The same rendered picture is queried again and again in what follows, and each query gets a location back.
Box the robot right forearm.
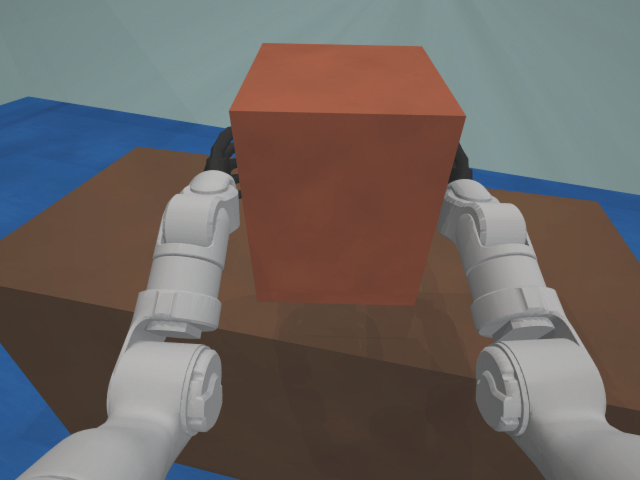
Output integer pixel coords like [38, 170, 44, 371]
[437, 179, 606, 413]

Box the left robot upper arm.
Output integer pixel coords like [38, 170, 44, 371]
[15, 341, 222, 480]

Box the carton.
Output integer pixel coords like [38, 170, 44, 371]
[229, 43, 466, 306]

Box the right robot hand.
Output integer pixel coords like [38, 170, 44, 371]
[448, 143, 473, 184]

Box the pedestal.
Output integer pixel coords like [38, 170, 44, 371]
[0, 147, 640, 480]

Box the right robot upper arm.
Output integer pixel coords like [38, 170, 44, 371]
[476, 338, 640, 480]

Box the robot left forearm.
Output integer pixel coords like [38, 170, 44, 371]
[107, 170, 240, 415]

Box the left robot hand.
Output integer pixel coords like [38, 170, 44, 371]
[203, 126, 242, 199]

